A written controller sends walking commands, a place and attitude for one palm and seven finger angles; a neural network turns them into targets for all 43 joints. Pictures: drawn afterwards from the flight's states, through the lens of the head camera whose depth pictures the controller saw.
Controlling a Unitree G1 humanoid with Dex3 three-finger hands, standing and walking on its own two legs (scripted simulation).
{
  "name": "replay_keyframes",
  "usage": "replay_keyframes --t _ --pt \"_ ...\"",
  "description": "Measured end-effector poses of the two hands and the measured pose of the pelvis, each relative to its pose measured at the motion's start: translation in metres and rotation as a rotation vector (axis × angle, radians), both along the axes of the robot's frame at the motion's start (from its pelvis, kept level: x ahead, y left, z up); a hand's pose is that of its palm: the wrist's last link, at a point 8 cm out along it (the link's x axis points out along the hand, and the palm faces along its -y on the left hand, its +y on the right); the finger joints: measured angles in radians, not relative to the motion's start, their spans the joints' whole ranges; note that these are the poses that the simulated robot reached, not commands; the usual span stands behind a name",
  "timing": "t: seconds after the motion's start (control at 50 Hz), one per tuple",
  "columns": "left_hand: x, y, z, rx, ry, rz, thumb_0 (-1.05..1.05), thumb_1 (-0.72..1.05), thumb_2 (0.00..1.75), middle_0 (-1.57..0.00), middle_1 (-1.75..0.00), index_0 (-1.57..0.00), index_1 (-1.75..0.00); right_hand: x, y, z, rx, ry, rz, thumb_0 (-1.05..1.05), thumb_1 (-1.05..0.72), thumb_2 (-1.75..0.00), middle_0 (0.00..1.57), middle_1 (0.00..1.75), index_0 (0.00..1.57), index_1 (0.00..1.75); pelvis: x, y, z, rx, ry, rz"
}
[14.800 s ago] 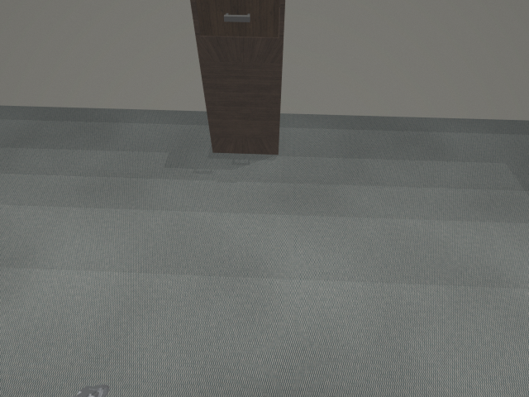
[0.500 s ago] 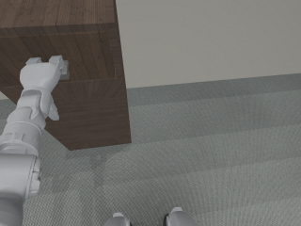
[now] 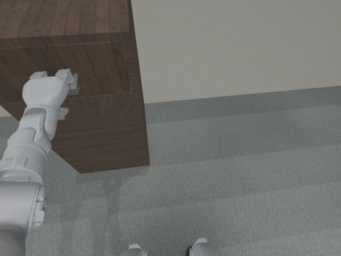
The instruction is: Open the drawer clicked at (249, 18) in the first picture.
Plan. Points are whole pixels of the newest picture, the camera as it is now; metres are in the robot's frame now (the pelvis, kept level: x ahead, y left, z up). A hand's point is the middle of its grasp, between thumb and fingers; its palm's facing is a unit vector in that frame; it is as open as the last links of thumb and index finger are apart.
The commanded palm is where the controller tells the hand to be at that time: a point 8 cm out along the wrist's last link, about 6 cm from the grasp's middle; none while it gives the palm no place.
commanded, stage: close the thumb around the handle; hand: left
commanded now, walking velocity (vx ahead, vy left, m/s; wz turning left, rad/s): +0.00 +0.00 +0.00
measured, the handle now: (56, 84) +0.53 +0.27 +0.04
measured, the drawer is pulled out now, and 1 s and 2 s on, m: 0.00 0.04 0.18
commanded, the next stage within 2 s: pull the drawer open in 0.24 s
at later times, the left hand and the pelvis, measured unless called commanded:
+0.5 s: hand (58, 107) +0.47 +0.26 +0.02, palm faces -0.06 -0.03 -1.00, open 5.7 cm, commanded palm +0.44 +0.25 +0.08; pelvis +0.00 +0.00 +0.00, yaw +0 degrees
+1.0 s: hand (56, 121) +0.43 +0.26 +0.02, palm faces -0.04 -0.04 -1.00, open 5.7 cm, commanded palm +0.39 +0.25 +0.08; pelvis +0.02 +0.00 +0.01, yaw -1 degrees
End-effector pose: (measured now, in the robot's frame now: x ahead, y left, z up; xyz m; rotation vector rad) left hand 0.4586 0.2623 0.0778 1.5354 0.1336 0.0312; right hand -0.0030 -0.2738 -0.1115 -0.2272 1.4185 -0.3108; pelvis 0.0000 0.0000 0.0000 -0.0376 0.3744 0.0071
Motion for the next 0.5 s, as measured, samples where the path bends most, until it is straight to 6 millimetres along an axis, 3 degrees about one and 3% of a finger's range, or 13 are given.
replay_keyframes --t 0.16,0.5 --pt "-0.0037 -0.0009 0.0017 0.004 -0.006 0.005 0.00 0.70 0.81 -0.38 -1.32 -0.40 -1.32 0.0053 0.0003 -0.0007 0.006 -0.015 0.003 0.01 -0.91 -0.90 0.20 0.30 0.20 0.30 -0.0002 0.0003 0.0008 0.001 -0.007 0.000" --pt "-0.0055 -0.0016 0.0003 0.011 0.000 0.008 0.00 0.72 0.79 -0.33 -1.34 -0.38 -1.33 0.0045 0.0029 -0.0005 0.014 -0.014 -0.004 0.01 -0.91 -0.90 0.20 0.30 0.20 0.30 0.0015 0.0013 0.0019 0.001 -0.012 -0.002"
